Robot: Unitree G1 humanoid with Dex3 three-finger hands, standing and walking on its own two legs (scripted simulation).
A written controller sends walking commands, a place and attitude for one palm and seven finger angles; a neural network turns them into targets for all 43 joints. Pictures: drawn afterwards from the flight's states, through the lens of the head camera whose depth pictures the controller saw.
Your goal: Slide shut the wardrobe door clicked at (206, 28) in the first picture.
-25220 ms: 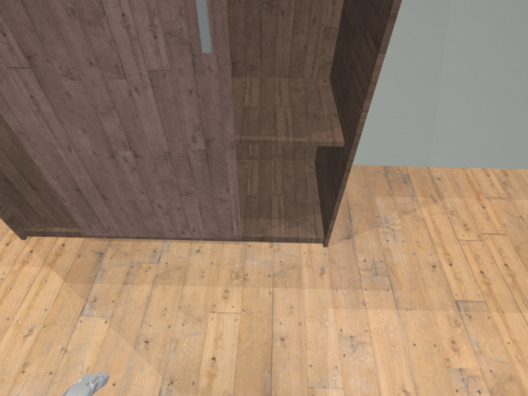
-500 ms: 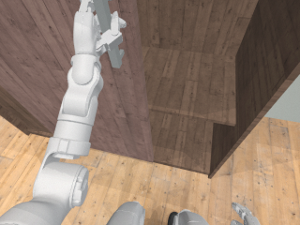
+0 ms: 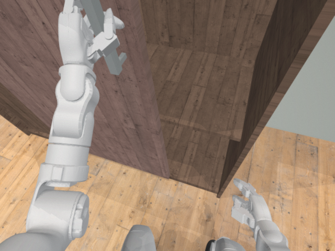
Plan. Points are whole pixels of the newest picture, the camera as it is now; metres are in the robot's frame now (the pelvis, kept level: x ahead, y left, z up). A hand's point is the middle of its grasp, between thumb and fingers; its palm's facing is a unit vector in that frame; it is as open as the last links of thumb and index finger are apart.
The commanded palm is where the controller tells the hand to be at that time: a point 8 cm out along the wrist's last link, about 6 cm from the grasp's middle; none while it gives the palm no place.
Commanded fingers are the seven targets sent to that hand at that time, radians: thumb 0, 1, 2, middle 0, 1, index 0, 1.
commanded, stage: step sideways, sliding the door along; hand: left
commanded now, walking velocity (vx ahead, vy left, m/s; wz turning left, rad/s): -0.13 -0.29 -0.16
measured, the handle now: (99, 3) +0.44 +0.20 +0.29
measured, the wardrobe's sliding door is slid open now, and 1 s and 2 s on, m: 0.28 0.00 0.00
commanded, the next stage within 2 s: stop walking and hold the door there in 1.12 s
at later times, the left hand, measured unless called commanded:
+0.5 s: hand (212, 54) +0.38 +0.00 +0.25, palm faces +0.20 -0.97 -0.09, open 6.9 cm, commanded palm +0.35 -0.01 +0.25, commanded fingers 0.00 0.90 0.90 -0.45 -1.40 -0.45 -1.40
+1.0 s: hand (291, 67) +0.37 -0.11 +0.25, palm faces +0.26 -0.96 -0.07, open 7.1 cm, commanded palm +0.33 -0.13 +0.25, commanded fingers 0.00 0.90 0.90 -0.45 -1.40 -0.45 -1.40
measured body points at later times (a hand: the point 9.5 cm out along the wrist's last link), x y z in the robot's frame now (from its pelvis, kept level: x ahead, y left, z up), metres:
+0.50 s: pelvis +0.00 -0.14 +0.00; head +0.07 -0.16 +0.44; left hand +0.36 +0.06 +0.26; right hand +0.21 -0.33 -0.12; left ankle +0.01 +0.09 -0.69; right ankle +0.04 -0.21 -0.72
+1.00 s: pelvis -0.03 -0.26 +0.00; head +0.04 -0.28 +0.45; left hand +0.35 -0.06 +0.26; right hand +0.17 -0.48 -0.11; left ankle -0.03 -0.08 -0.68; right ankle +0.02 -0.32 -0.72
